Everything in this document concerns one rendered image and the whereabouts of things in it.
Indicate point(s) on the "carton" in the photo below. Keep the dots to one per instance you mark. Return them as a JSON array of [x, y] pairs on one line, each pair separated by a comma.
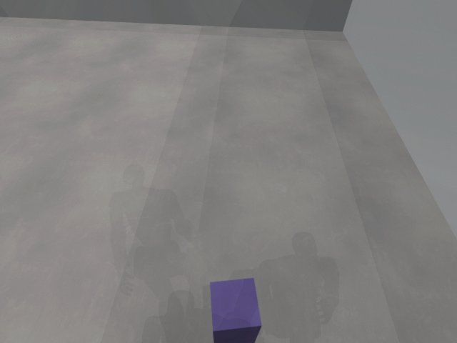
[[235, 313]]

